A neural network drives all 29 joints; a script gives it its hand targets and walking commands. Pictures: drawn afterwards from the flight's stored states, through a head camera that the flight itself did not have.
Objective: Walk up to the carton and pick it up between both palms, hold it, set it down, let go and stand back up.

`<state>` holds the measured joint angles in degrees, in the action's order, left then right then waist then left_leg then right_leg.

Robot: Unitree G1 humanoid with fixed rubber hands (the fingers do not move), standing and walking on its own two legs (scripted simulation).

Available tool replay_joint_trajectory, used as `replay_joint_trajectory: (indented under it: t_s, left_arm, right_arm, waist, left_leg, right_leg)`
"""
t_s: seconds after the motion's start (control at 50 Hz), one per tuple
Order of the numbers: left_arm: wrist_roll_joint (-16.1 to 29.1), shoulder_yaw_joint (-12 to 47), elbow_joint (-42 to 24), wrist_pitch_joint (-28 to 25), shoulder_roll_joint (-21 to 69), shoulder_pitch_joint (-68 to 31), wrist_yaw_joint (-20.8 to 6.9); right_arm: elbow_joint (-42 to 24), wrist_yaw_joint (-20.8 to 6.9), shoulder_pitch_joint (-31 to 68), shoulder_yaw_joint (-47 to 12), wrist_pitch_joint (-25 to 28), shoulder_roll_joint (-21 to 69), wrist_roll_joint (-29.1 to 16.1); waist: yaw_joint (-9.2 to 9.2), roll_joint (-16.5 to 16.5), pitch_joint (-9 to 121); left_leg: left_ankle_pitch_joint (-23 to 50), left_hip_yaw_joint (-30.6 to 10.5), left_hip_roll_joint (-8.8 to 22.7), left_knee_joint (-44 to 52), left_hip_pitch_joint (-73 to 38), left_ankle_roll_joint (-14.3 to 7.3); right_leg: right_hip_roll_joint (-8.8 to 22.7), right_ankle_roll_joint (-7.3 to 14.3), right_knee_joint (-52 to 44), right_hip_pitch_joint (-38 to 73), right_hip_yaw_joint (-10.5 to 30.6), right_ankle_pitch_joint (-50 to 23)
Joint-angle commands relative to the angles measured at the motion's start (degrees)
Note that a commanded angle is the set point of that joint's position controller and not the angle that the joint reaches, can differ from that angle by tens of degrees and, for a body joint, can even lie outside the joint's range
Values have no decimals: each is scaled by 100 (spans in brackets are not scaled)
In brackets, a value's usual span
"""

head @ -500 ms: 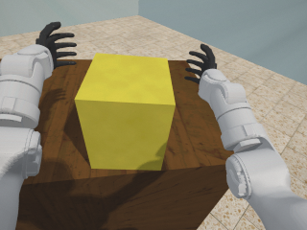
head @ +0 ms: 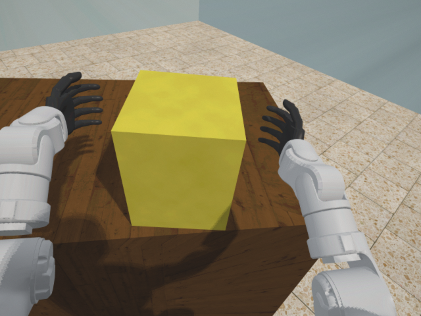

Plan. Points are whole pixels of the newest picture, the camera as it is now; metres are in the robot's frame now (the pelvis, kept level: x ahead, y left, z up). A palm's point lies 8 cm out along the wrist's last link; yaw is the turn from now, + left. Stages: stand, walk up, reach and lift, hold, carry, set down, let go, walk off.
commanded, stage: set down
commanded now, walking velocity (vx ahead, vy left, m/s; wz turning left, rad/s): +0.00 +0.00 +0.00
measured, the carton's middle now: (183, 152) +0.44 +0.02 +0.11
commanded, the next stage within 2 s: none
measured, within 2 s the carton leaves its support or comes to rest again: neither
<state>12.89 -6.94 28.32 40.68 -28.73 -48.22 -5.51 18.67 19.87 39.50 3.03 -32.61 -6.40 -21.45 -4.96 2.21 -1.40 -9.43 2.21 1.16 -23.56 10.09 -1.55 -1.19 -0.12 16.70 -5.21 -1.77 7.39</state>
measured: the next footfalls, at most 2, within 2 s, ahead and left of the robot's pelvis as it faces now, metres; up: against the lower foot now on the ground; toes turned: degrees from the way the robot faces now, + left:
none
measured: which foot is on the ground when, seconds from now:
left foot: down 0.00-1.00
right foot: down 0.00-1.00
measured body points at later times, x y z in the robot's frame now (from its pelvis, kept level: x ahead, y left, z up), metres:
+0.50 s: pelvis +0.00 +0.01 +0.00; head -0.01 +0.03 +0.45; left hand +0.36 +0.24 +0.17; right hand +0.33 -0.17 +0.16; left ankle +0.04 +0.10 -0.75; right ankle +0.02 -0.12 -0.75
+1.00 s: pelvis +0.02 +0.00 +0.00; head +0.01 +0.01 +0.45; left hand +0.30 +0.24 +0.13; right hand +0.26 -0.18 +0.12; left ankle +0.04 +0.10 -0.75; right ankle +0.02 -0.12 -0.75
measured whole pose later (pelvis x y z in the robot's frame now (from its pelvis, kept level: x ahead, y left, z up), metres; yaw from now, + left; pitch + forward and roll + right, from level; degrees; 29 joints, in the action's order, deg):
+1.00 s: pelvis +0.02 +0.00 +0.00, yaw -2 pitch -5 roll -1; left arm 14.9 -11.2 -18.4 38.2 -23.2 0.1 -7.7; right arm -26.1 18.7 -9.0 -2.0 -32.1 -6.2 -17.1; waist 1.9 1.0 -3.1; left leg -9.1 4.8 0.8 -18.3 3.8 -1.3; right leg -0.9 0.0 15.4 -1.6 1.1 8.4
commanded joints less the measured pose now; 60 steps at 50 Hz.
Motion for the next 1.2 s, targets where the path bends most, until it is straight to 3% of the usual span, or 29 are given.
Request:
replay_joint_trajectory:
  t_s: [0.0,0.1,0.26,0.34,0.52,0.8,0.82,0.84,1.0,1.18]
  left_arm:
    - [159,-387,-1928,-170,-1246,-2566,97]
    - [305,-318,-2131,-98,-1142,-2100,117]
    - [60,-376,-2255,27,-754,-1013,-36]
    - [-69,-560,-2836,168,-647,-436,-60]
    - [53,-792,-4497,292,-537,926,10]
    - [276,-823,-5442,-307,-390,3122,-85]
    - [271,-851,-5495,-260,-557,2054,-107]
    - [197,-874,-5533,-332,-407,3083,-94]
    - [177,-819,-5602,-668,-259,4254,-260]
    - [271,-651,-6077,-1494,-261,5387,-164]
  right_arm:
    - [-2001,-16,2631,363,262,-885,122]
    - [-2044,-100,2050,294,119,-871,17]
    - [-2108,-140,998,202,-30,-757,-38]
    - [-2667,-86,466,202,-31,-693,54]
    - [-4210,-67,-897,69,92,-683,126]
    - [-5458,-174,-3316,-202,181,-417,348]
    - [-5413,-130,-2415,-99,165,-488,448]
    - [-5340,-160,-3342,-205,207,-342,394]
    - [-5755,-143,-4483,-405,370,-240,525]
    - [-6248,-359,-5805,-540,895,-118,708]
  waist:
    - [-48,-767,2893]
    - [-5,-858,2587]
    - [92,-731,1669]
    - [161,-670,1488]
    - [315,-676,1669]
    - [645,-572,994]
    - [493,-667,1289]
    - [576,-599,1071]
    - [717,-462,455]
    - [853,-587,377]
  left_leg:
    - [1092,201,-127,115,-788,319]
    - [557,97,-15,334,-632,248]
    - [-211,-58,83,727,-360,195]
    - [-31,-14,65,720,-429,243]
    - [1179,148,9,405,-893,390]
    - [789,138,66,651,-967,289]
    - [506,111,72,701,-798,228]
    - [626,89,81,711,-907,197]
    - [663,69,129,772,-1088,168]
    - [797,-19,196,699,-1046,203]
  right_leg:
    - [-65,48,148,775,29,-1098]
    - [-2,113,87,475,112,-474]
    - [32,158,-11,545,183,-64]
    - [-3,150,-35,613,177,-123]
    - [-75,138,-39,479,160,-499]
    - [146,170,-246,253,403,-163]
    - [187,192,-266,352,466,-161]
    - [192,199,-228,455,449,-410]
    - [224,198,-444,183,448,-223]
    - [272,251,-430,119,502,-238]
